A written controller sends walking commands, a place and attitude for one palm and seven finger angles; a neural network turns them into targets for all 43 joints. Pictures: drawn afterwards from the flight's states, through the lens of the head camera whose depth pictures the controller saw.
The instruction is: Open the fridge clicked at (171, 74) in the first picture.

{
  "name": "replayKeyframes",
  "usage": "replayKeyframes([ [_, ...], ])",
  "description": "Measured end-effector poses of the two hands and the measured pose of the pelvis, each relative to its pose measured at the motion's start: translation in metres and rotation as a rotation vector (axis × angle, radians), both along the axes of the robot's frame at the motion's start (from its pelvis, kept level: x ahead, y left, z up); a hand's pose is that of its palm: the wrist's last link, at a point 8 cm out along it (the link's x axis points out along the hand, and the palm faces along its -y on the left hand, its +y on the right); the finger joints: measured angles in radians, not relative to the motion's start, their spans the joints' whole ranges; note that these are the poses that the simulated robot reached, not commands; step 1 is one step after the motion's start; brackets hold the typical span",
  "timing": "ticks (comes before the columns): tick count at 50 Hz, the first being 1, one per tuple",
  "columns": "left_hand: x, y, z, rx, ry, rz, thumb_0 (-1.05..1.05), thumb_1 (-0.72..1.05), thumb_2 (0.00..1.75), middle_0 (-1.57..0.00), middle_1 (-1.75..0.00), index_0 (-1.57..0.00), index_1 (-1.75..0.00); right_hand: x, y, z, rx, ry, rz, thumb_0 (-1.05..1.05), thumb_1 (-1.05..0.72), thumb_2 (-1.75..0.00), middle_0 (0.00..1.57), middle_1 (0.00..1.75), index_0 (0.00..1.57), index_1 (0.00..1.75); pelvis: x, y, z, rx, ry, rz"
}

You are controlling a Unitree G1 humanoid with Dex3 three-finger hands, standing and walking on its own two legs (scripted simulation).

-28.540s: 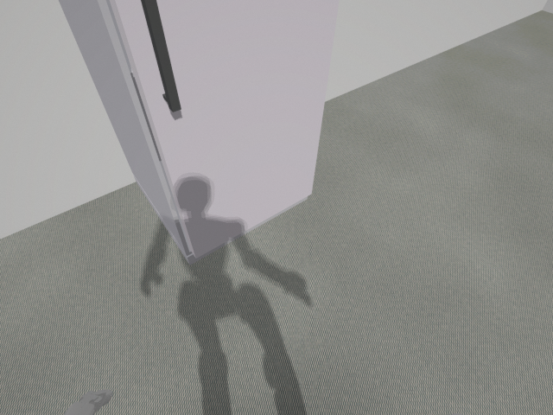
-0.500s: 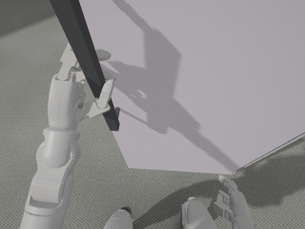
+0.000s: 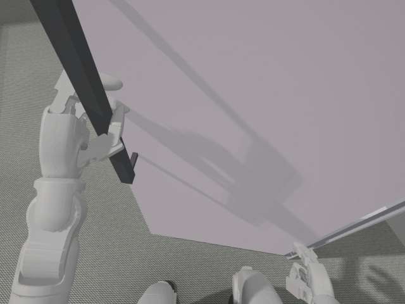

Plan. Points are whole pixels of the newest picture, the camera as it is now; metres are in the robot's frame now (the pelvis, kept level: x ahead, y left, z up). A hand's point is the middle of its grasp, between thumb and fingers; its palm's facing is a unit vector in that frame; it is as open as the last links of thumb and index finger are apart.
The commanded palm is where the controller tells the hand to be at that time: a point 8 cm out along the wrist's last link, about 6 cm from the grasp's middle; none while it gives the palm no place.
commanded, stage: walk backward, drawing the door open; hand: left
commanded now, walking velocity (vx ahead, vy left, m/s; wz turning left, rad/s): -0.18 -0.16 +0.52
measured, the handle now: (109, 110) +0.35 +0.17 +0.19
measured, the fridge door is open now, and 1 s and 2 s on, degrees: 63 85 81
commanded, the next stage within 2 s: stop walking and hold the door back in 0.62 s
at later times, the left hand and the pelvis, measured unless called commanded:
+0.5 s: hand (105, 230) +0.19 +0.13 +0.18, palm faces +0.49 -0.84 -0.21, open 6.3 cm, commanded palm +0.13 +0.17 +0.18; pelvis -0.04 -0.14 -0.01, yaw +17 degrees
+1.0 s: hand out of the picture +0.11 +0.11 +0.19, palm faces +0.71 -0.65 -0.27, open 5.9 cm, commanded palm +0.08 +0.15 +0.17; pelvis -0.11 -0.26 +0.00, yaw +25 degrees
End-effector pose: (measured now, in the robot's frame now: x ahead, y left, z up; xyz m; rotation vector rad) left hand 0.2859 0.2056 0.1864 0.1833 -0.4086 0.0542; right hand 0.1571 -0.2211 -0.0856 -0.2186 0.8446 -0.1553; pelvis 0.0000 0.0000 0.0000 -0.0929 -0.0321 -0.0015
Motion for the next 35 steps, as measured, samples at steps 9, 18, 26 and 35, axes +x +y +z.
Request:
replayKeyframes([
  [9,-0.057,-0.016,0.001,0.050,-0.002,0.290,-0.05,0.64,0.83,-0.47,-1.40,-0.25,-1.34,0.018,-0.039,-0.019,0.107,-0.074,0.138,0.01,-0.90,-0.90,0.20,0.30,0.21,0.30,-0.017,-0.081,-0.019,0.043,0.026,0.076],
  [18,-0.108,-0.025,0.002,0.065,0.003,0.382,-0.06,0.62,0.80,-0.46,-1.40,-0.31,-1.35,0.025,-0.098,-0.008,-0.035,-0.052,0.165,0.01,-0.90,-0.90,0.20,0.30,0.20,0.30,-0.026,-0.109,-0.015,0.080,0.037,0.235],
  [26,-0.147,-0.036,0.001,0.065,-0.028,0.445,-0.06,0.61,0.80,-0.47,-1.42,-0.33,-1.36,0.024,-0.092,-0.003,-0.013,-0.056,0.298,0.01,-0.91,-0.90,0.19,0.30,0.20,0.30,-0.046,-0.140,-0.011,0.052,0.019,0.313],
  [35,-0.196,-0.061,0.006,0.070,0.052,0.635,-0.06,0.63,0.79,-0.47,-1.41,-0.31,-1.37,0.011,-0.096,-0.011,0.125,-0.099,0.431,0.01,-0.90,-0.90,0.20,0.30,0.20,0.30,-0.065,-0.199,-0.009,0.046,0.005,0.354],
])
